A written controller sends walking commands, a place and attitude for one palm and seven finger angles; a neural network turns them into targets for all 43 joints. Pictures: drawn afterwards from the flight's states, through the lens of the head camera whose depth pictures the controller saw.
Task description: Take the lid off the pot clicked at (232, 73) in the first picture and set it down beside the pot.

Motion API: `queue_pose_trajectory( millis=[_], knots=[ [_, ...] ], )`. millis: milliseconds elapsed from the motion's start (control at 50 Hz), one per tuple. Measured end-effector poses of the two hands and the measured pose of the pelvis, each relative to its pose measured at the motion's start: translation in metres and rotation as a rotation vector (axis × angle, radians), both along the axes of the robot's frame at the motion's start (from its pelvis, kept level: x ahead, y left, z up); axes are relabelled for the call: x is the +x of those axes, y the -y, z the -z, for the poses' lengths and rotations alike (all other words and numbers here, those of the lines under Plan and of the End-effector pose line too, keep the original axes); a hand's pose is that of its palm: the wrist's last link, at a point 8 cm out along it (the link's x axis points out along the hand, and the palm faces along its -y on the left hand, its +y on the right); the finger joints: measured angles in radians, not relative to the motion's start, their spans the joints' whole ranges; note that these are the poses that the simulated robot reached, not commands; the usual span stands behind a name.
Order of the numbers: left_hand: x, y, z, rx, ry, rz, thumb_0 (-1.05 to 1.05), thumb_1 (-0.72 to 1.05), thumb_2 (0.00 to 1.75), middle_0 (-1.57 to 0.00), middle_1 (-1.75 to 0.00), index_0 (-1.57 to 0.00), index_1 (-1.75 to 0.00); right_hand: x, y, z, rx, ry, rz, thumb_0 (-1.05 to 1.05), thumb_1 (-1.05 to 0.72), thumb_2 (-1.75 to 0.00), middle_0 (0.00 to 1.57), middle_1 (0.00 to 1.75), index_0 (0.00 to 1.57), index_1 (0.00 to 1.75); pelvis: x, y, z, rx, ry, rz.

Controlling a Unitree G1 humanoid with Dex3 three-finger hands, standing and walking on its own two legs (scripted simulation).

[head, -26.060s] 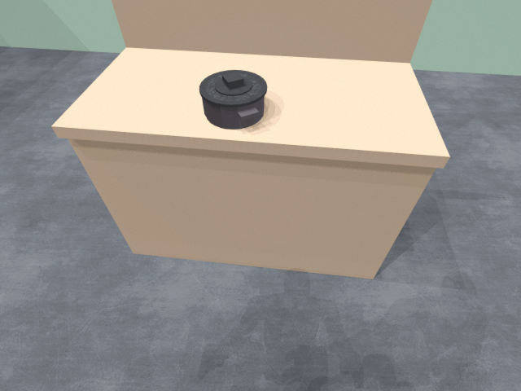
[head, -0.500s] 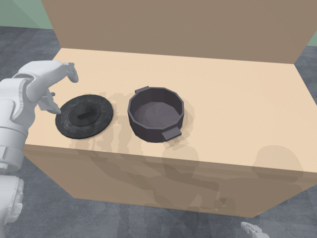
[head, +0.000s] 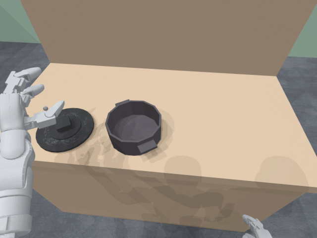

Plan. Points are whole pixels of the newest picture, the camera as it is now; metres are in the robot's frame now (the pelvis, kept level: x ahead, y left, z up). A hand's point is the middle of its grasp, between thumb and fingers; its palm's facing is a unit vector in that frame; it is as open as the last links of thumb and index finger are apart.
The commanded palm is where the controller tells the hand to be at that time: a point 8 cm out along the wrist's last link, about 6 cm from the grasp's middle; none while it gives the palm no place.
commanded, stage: draw the hand back to the body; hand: left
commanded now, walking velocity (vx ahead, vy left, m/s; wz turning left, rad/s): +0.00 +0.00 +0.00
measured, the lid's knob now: (63, 123) +0.45 +0.35 -0.02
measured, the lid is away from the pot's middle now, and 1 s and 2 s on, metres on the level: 0.24 0.24 0.24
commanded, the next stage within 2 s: step back with the hand held close in 1.26 s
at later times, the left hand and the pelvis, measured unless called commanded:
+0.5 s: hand (51, 137) +0.27 +0.24 +0.16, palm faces +0.46 -0.84 -0.29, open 7.7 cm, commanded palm +0.22 +0.27 +0.18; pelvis +0.01 -0.04 +0.00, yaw +1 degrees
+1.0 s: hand (37, 174) +0.20 +0.24 +0.15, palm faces +0.38 -0.86 -0.33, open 7.4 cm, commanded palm +0.14 +0.28 +0.17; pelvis +0.00 -0.01 +0.00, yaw +0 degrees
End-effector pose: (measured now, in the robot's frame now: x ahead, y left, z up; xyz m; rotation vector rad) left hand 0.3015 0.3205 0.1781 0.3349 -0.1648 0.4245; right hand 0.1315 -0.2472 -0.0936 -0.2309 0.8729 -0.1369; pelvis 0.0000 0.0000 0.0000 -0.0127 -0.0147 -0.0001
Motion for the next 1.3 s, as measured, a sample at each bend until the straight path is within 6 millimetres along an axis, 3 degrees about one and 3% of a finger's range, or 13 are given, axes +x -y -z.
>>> queue_pose_trajectory(
  millis=[100,200,320,420,520,640,760,1160,1300],
  knots=[
    [-0.012,0.014,-0.009,0.015,0.031,-0.027,0.00,0.37,0.73,-0.29,-0.65,-0.29,-0.64,0.008,0.019,0.003,0.006,0.012,0.007,0.01,-0.91,-0.90,0.20,0.30,0.20,0.30,0.006,0.016,0.001,0.007,0.009,-0.005],
    [-0.021,0.024,0.002,0.005,-0.023,-0.038,0.01,0.48,0.77,-0.27,-0.57,-0.27,-0.57,0.021,0.031,0.002,0.023,0.047,0.020,0.01,-0.91,-0.90,0.20,0.30,0.20,0.30,0.009,0.029,0.001,0.012,0.015,-0.003],
    [-0.043,0.039,-0.007,0.030,0.022,-0.032,0.01,0.61,0.81,-0.26,-0.49,-0.26,-0.48,0.041,0.035,-0.003,0.036,0.114,-0.003,0.01,-0.91,-0.90,0.20,0.30,0.20,0.30,0.012,0.038,0.002,0.017,0.028,-0.005],
    [-0.059,0.035,0.006,0.008,-0.024,-0.058,0.01,0.72,0.85,-0.24,-0.41,-0.24,-0.41,0.051,0.033,-0.008,0.046,0.137,-0.015,0.01,-0.91,-0.90,0.20,0.30,0.20,0.30,0.009,0.043,0.002,0.019,0.033,-0.011],
    [-0.078,0.046,0.005,0.010,0.005,-0.037,0.01,0.82,0.88,-0.22,-0.35,-0.22,-0.35,0.058,0.025,-0.012,0.043,0.170,-0.049,0.01,-0.91,-0.90,0.20,0.30,0.20,0.30,0.006,0.040,0.001,0.017,0.043,-0.014],
    [-0.094,0.041,0.003,0.027,0.008,-0.041,0.01,0.87,0.90,-0.22,-0.32,-0.22,-0.32,0.058,0.012,-0.013,0.060,0.182,-0.055,0.01,-0.91,-0.90,0.20,0.30,0.20,0.30,0.003,0.035,0.001,0.016,0.050,-0.014],
    [-0.111,0.050,0.005,0.032,0.003,0.011,0.01,0.89,0.90,-0.21,-0.31,-0.21,-0.31,0.054,-0.002,-0.015,0.065,0.191,-0.068,0.01,-0.91,-0.90,0.20,0.30,0.20,0.30,0.001,0.026,0.000,0.013,0.059,-0.011],
    [-0.169,0.039,0.011,0.051,-0.043,0.047,0.01,0.89,0.90,-0.21,-0.30,-0.21,-0.30,0.048,-0.039,-0.027,0.054,0.232,-0.105,0.01,-0.91,-0.90,0.20,0.30,0.20,0.30,-0.008,-0.003,0.000,-0.002,0.071,-0.010],
    [-0.179,0.029,0.008,0.064,-0.029,0.025,0.01,0.89,0.90,-0.21,-0.30,-0.21,-0.30,0.048,-0.052,-0.029,0.054,0.237,-0.127,0.01,-0.91,-0.90,0.20,0.30,0.20,0.30,-0.013,-0.008,0.000,-0.005,0.074,-0.017]
  ],
)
